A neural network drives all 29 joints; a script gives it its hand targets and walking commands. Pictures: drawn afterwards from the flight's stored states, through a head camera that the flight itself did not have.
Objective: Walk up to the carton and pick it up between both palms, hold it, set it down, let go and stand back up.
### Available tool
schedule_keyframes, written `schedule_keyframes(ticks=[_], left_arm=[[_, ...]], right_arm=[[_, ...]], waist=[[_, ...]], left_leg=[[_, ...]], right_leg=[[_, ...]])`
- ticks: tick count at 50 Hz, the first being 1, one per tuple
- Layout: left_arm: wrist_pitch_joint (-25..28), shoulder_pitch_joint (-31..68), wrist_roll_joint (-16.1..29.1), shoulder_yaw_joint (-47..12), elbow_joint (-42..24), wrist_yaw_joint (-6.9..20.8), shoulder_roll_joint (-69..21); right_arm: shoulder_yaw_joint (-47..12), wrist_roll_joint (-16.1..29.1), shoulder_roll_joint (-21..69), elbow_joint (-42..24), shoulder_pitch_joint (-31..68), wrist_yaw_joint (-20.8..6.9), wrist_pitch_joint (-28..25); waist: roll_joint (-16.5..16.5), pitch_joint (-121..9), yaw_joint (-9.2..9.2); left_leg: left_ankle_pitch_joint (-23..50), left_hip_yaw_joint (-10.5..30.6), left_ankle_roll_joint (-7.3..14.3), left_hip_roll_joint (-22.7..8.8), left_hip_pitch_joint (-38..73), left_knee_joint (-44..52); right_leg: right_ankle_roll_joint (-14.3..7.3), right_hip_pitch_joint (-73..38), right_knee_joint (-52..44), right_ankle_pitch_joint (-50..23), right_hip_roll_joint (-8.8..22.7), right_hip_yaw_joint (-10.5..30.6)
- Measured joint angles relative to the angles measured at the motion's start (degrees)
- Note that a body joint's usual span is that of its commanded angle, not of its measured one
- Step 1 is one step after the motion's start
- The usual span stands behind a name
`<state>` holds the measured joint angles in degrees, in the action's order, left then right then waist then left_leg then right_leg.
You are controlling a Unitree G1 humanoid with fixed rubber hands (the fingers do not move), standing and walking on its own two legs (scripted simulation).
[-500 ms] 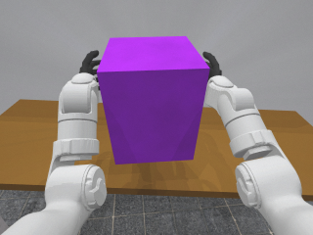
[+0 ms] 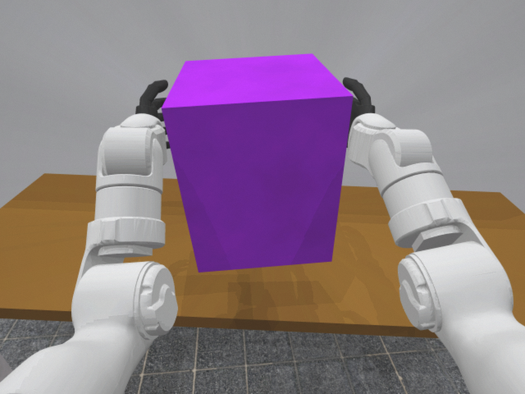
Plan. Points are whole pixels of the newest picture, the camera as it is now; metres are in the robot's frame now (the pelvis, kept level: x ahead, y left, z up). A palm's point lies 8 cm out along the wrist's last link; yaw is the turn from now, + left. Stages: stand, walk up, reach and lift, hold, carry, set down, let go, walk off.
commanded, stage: hold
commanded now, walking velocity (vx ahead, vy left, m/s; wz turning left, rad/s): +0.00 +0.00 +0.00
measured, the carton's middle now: (257, 159) +0.39 +0.00 +0.26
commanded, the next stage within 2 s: none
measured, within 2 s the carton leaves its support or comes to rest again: neither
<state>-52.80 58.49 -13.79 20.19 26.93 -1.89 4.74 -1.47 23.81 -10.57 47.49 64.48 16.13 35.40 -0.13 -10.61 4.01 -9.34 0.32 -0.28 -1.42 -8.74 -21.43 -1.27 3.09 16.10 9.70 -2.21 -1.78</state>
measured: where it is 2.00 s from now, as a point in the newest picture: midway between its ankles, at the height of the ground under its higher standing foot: outside the picture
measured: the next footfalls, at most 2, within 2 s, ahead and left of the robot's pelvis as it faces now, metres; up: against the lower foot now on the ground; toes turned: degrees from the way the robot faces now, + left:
none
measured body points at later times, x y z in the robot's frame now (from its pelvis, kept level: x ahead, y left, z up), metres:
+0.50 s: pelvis +0.00 +0.00 +0.00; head -0.09 +0.02 +0.44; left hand +0.39 +0.16 +0.31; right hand +0.39 -0.14 +0.32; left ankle +0.03 +0.12 -0.75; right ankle -0.01 -0.11 -0.75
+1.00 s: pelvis +0.00 +0.00 +0.00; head -0.10 +0.02 +0.44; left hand +0.39 +0.16 +0.32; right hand +0.39 -0.14 +0.32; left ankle +0.03 +0.12 -0.75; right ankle -0.01 -0.11 -0.75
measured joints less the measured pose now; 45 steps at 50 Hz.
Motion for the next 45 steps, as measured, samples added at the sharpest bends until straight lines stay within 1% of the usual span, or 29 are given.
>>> schedule_keyframes(ticks=[9,14,20,31,45], left_arm=[[0.6,1.6,0.3,0.4,2.8,-0.2,0.4],[0.7,1.5,0.4,0.4,2.7,-0.2,0.3],[0.2,0.5,0.3,0.1,1.2,-0.2,0.1],[-0.3,0.0,0.0,0.2,-0.1,-0.3,-0.3],[-0.1,1.2,0.0,0.5,1.6,-0.5,-0.2]], right_arm=[[-0.4,0.3,-0.5,2.1,1.4,-0.1,0.1],[-0.9,0.6,-0.7,1.9,1.4,0.0,0.2],[-1.5,1.2,-0.7,0.7,0.5,0.5,0.4],[-1.1,1.3,-0.7,-0.4,-0.1,0.6,0.8],[-0.4,1.2,-0.8,1.6,1.4,0.3,0.9]], waist=[[0.2,-0.8,-0.34],[0.0,-0.8,-0.25],[0.0,-0.6,0.11],[0.1,-0.5,0.2],[0.1,-1.2,0.07]], left_leg=[[0.1,0.2,-0.1,0.0,-0.5,0.1],[0.0,0.5,-0.2,-0.1,-0.5,0.0],[-0.2,0.9,-0.2,0.0,-0.4,-0.2],[-0.5,0.9,0.0,0.2,-0.3,-0.6],[-0.4,1.1,0.0,0.3,-0.9,-0.7]], right_leg=[[-0.1,0.6,0.0,-0.1,-0.2,0.3],[-0.2,0.4,-0.3,-0.1,-0.3,0.2],[-0.2,-0.1,-0.6,-0.1,-0.4,0.2],[0.0,-0.2,-0.4,0.0,-0.4,0.6],[0.1,0.4,-0.2,-0.1,-0.5,1.1]])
